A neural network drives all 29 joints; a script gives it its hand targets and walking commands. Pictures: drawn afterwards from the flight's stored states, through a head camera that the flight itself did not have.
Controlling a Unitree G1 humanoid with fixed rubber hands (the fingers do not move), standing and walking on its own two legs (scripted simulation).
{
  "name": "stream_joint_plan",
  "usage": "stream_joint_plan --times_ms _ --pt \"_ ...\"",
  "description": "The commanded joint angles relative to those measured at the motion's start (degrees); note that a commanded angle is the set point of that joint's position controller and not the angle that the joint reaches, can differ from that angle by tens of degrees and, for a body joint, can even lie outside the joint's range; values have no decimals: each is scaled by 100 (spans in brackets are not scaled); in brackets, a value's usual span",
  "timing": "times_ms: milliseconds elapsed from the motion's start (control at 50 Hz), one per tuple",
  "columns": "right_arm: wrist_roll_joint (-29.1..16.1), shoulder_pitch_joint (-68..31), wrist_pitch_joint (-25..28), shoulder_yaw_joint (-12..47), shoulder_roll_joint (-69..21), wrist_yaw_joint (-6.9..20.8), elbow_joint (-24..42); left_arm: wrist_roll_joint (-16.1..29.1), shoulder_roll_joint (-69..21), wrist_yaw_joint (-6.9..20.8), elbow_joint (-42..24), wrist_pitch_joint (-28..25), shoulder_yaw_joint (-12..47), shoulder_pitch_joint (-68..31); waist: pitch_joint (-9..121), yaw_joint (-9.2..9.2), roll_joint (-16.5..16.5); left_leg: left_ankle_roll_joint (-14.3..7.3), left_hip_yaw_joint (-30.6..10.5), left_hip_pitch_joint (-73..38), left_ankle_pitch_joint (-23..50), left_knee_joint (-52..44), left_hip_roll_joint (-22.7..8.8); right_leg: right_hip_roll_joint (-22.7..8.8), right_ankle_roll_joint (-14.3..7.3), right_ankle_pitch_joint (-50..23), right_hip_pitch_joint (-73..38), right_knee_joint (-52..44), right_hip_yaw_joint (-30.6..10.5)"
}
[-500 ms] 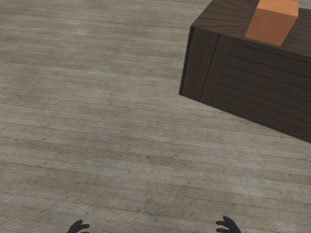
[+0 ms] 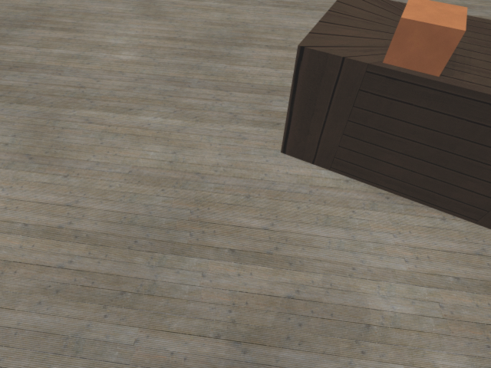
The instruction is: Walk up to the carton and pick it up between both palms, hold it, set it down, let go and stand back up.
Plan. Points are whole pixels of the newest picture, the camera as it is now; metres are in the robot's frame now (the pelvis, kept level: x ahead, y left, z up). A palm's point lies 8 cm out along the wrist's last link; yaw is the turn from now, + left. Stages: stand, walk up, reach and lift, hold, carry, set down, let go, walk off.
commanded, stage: stand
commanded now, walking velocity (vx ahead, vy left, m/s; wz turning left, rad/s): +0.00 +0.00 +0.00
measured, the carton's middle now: (424, 35) +1.23 -0.73 -0.04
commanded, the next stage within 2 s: walk up in 0.42 s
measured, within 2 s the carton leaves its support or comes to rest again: neither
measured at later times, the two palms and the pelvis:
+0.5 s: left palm out of the picture -0.02 +0.21 -0.14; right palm out of the picture -0.01 -0.21 -0.14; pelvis -0.01 +0.00 +0.01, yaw +0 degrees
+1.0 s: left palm out of the picture +0.13 +0.17 -0.14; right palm out of the picture +0.04 -0.38 -0.18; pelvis +0.06 -0.10 -0.04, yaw -14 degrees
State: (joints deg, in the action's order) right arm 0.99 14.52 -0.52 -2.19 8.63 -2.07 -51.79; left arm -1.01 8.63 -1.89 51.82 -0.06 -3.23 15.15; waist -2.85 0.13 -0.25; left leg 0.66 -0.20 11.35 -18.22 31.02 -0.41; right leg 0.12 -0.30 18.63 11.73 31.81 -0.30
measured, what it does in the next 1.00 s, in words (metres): steps to the right: right foot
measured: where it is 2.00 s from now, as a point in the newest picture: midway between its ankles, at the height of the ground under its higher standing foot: (305, 295)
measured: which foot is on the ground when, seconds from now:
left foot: down 0.00-0.90, up 0.92-1.00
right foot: down 0.00-0.64, up 0.66-0.90, down 0.92-1.00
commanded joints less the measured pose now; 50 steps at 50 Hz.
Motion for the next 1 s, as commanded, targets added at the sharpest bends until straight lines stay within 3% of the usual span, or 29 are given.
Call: stream_joint_plan --times_ms 0,40,120,160,200,220,260,300,320,340,360,380,500,580,600,620,640,660,680,720,760,820,860,880,900,920,940,960,980 --pt "-14 372 56 -111 508 -36 44 -1 570 -44 -61 -58 -116 338 116 44 65 -260 -300 -66 1364 -599 -317 -382 -192 -1532 -14 -762 -395" --pt "-8 323 76 -137 587 -23 -53 -7 573 -46 46 -71 -125 311 94 48 166 -241 -298 -133 1517 -616 -317 -406 -222 -1671 -72 -776 -407" --pt "-22 339 79 -65 384 -47 -308 14 534 -57 274 -71 -111 404 5 1 -109 -259 -308 -134 1513 -722 -343 -402 -194 -1514 -138 -833 -366" --pt "-13 329 65 -75 440 -48 -378 6 447 -74 398 -63 -82 371 -63 35 104 -248 -314 -174 1469 -761 -359 -435 -204 -1509 -96 -922 -377" --pt "-13 315 61 -106 574 -57 -469 -6 404 -63 493 -53 -49 466 -152 -15 4 -242 -314 -120 1268 -809 -346 -414 -178 -1363 -29 -1011 -402" --pt "-12 400 47 -78 502 -61 -558 3 392 -77 555 -46 -52 495 -188 19 159 -216 -293 -187 1267 -817 -314 -423 -180 -1371 -36 -1014 -404" --pt "-10 417 54 -39 391 -64 -671 18 405 -66 656 -57 -59 543 -183 -18 -58 -229 -293 -231 1272 -834 -334 -409 -176 -1250 -45 -1059 -401" --pt "-17 532 54 -1 259 -57 -783 15 401 -63 751 -54 -37 474 -311 63 95 -200 -310 -132 1161 -907 -353 -404 -177 -1172 0 -1098 -394" --pt "-30 551 55 -19 357 -57 -822 13 375 -69 787 -48 -29 566 -216 9 272 -209 -317 -163 1124 -906 -358 -411 -190 -1110 -51 -1165 -396" --pt "-29 447 48 -13 378 -62 -857 19 345 -67 801 -49 -23 561 -334 -20 -24 -192 -306 -91 1038 -934 -354 -420 -186 -1045 13 -1168 -407" --pt "-20 460 54 4 334 -56 -869 9 329 -60 857 -61 -22 619 -229 -20 -84 -205 -301 -141 1073 -945 -332 -409 -178 -1053 -68 -1158 -424" --pt "-14 550 55 -7 375 -65 -937 -4 295 -75 895 -64 15 589 -327 45 -64 -187 -276 -94 1144 -935 -349 -434 -170 -1217 -69 -1138 -432" --pt "-27 592 54 57 222 -52 -1144 17 197 -54 1086 -69 54 671 -248 19 158 -153 -280 -137 1163 -914 -352 -395 -166 -1153 -50 -1153 -363" --pt "-24 595 53 115 142 -77 -1226 18 172 -58 1108 -51 63 640 -383 6 -13 -166 -304 -16 1065 -976 -379 -415 -191 -1059 -46 -1178 -383" --pt "311 689 215 -246 1180 -86 -564 -88 1211 69 668 -89 -226 673 44 76 -81 -590 -624 -1200 -1832 -584 -518 -195 -313 2089 1410 -286 -855" --pt "345 1021 266 -409 1395 -119 -609 -106 1130 135 474 -76 -201 29 -343 457 -478 -1004 -1506 -1843 -2790 -1140 -1216 -51 -161 2382 3040 411 -556" --pt "307 1288 286 -485 1497 -159 -679 -175 826 189 163 -59 -110 -487 -702 681 -1159 -1490 -2712 -1701 -3106 -1949 -2428 -2 49 1467 3724 1970 164" --pt "308 1212 346 -457 1358 -226 -680 -293 783 240 -85 -34 -118 -612 -990 580 -801 -1687 -3023 -1191 -2930 -2184 -2972 -659 131 1230 3893 2681 -344" --pt "301 907 427 -381 1194 -254 -574 -304 865 304 -78 -32 -162 -296 -985 355 -603 -1562 -2617 -770 -2807 -2262 -2844 -817 191 895 3597 2934 -563" --pt "361 408 572 -333 1258 -235 -397 -248 841 426 -100 -39 -217 231 -652 50 -703 -1334 -1804 -360 -2570 -2312 -2604 -936 229 661 2916 2947 -663" --pt "407 125 610 -289 1362 -147 -279 -187 749 501 -151 -54 -186 402 -758 -39 -1007 -1242 -971 26 -2402 -2289 -2291 -856 240 701 2401 2393 -345" --pt "502 -118 520 -256 1540 -36 -138 -118 695 562 -177 -96 -171 676 -909 -158 -958 -1081 198 795 -2444 -1775 -1890 -541 152 334 1176 1442 383" --pt "540 -212 377 -209 1611 32 -55 -69 835 523 -5 -166 -242 1408 -621 -457 -529 -883 815 1539 -3040 -804 -1633 -132 16 -235 -274 897 1020" --pt "549 -130 285 -96 1385 76 -32 -49 1021 467 156 -199 -328 2055 -405 -715 136 -726 1123 1950 -2903 366 -1290 133 -58 -98 -1058 810 1075" --pt "516 4 213 70 964 178 101 -28 1325 380 269 -207 -410 2678 -191 -947 1366 -584 1460 2281 -2337 2499 -618 169 -242 685 -1450 389 378" --pt "337 -111 192 271 533 340 573 7 1765 281 -22 -187 -437 2928 -219 -969 2429 -336 784 3328 -2584 4397 -117 -1257 -674 2562 -1134 -1176 -2979" --pt "193 -98 189 253 790 387 991 160 2030 191 -267 -146 -434 2521 -274 -714 1663 -299 -128 3658 -2192 4727 -199 -2148 -1237 4195 -652 -2545 -5363" --pt "85 -224 246 248 1035 409 1047 146 2134 98 -428 -137 -388 2042 -495 -541 1076 -277 -359 3766 -1716 4931 -494 -2324 -1357 4622 -417 -2744 -5447" --pt "50 -159 308 246 1190 400 1035 85 2225 61 -549 -151 -380 1739 -602 -436 929 -227 -316 3835 -1387 4906 -673 -2326 -1447 4429 -305 -2468 -5066"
